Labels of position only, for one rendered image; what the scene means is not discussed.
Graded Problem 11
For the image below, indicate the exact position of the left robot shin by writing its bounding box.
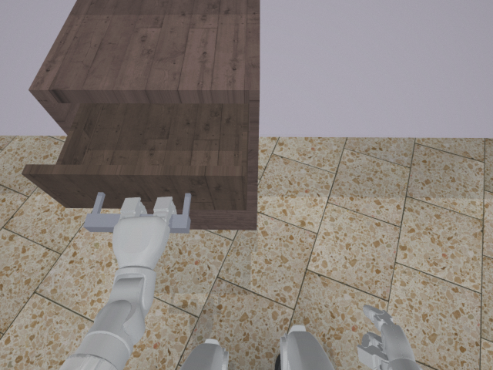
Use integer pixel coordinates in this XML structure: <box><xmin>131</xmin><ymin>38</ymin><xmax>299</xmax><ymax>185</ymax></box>
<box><xmin>204</xmin><ymin>338</ymin><xmax>219</xmax><ymax>345</ymax></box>

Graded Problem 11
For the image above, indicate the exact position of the robot left thigh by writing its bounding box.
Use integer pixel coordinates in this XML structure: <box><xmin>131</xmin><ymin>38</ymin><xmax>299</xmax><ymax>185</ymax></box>
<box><xmin>179</xmin><ymin>343</ymin><xmax>229</xmax><ymax>370</ymax></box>

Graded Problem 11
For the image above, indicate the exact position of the cabinet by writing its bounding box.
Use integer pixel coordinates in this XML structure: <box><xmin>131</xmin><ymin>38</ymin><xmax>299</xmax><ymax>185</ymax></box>
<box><xmin>29</xmin><ymin>0</ymin><xmax>260</xmax><ymax>230</ymax></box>

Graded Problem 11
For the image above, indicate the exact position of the left robot hand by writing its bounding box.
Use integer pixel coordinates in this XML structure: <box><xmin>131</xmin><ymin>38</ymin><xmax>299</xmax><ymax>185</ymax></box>
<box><xmin>112</xmin><ymin>197</ymin><xmax>177</xmax><ymax>270</ymax></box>

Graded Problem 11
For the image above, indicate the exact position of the right robot hand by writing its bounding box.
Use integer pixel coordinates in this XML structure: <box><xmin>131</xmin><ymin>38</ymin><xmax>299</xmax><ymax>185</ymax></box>
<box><xmin>357</xmin><ymin>305</ymin><xmax>416</xmax><ymax>370</ymax></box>

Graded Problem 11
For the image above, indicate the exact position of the left robot forearm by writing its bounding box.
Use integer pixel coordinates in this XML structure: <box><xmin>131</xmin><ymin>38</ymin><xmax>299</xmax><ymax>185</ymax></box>
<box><xmin>59</xmin><ymin>266</ymin><xmax>156</xmax><ymax>370</ymax></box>

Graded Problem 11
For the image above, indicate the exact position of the drawer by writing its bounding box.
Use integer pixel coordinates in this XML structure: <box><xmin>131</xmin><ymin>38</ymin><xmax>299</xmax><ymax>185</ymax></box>
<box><xmin>22</xmin><ymin>103</ymin><xmax>250</xmax><ymax>210</ymax></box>

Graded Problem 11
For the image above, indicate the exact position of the handle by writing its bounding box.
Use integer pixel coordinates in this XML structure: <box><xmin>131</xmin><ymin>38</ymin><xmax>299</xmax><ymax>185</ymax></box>
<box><xmin>83</xmin><ymin>192</ymin><xmax>191</xmax><ymax>234</ymax></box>

